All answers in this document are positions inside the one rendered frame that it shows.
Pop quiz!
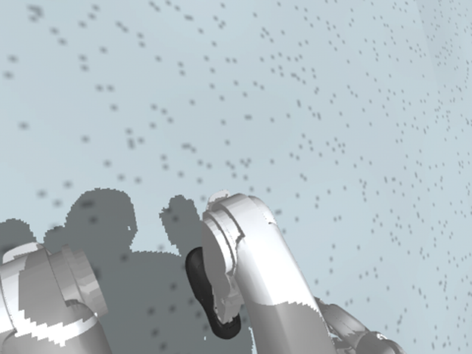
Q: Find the right robot arm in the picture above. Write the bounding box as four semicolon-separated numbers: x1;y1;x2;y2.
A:
355;331;407;354

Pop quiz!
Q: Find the right robot foot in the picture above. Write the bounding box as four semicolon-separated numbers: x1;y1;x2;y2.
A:
185;247;241;339

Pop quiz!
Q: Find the right robot hand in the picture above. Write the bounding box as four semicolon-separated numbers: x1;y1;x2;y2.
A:
314;297;371;354

